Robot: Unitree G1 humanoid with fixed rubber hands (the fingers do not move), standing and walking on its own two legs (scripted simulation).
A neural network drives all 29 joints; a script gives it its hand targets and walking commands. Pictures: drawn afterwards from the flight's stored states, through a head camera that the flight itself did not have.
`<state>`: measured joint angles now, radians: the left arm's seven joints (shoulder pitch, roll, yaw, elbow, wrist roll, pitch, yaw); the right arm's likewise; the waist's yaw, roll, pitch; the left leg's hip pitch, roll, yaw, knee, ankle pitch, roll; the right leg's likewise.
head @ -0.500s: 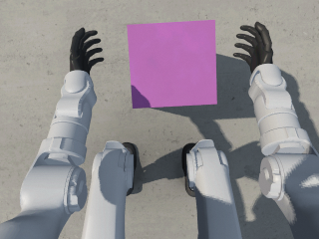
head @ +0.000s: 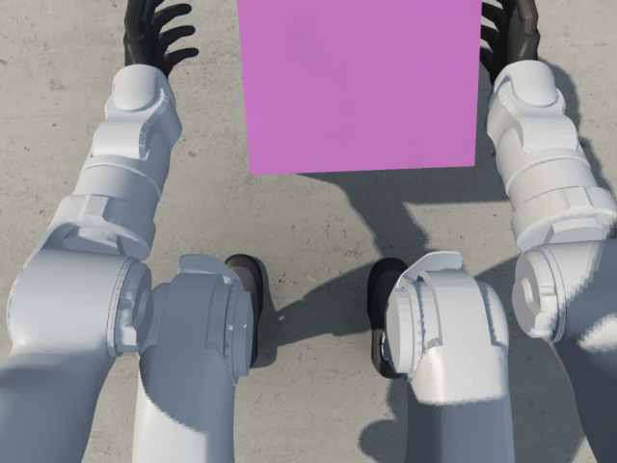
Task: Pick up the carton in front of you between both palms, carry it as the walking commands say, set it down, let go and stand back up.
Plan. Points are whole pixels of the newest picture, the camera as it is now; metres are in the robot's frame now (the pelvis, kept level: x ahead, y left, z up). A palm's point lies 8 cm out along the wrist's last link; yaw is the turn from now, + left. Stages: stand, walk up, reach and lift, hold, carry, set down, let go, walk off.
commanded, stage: reach and lift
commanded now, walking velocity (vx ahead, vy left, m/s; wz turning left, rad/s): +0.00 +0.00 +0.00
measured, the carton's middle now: (347, 84) +0.50 -0.05 -0.25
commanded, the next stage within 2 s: none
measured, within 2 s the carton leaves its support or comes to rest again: leaves its support in 0.66 s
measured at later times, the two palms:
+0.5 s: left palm (200, 58) +0.52 +0.11 -0.17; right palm (498, 56) +0.51 -0.19 -0.18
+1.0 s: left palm (146, 48) +0.49 +0.11 -0.05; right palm (583, 39) +0.49 -0.19 -0.05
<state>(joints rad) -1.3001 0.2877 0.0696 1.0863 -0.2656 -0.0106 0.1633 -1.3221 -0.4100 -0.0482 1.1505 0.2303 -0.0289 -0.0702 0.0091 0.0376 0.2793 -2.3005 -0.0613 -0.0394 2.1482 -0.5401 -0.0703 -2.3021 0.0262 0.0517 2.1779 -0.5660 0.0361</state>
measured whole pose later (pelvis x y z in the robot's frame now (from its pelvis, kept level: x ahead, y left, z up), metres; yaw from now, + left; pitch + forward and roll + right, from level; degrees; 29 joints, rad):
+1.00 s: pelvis +0.00 +0.01 +0.04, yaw -2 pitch +39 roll +1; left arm -1.04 0.04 0.34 0.76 -0.03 0.22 0.18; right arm -1.10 -0.17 -0.25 0.82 0.01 0.25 -0.09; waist -0.02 0.04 -0.02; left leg -2.19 -0.11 -0.07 2.04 -0.54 -0.09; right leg -2.20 0.09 0.09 2.05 -0.54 0.08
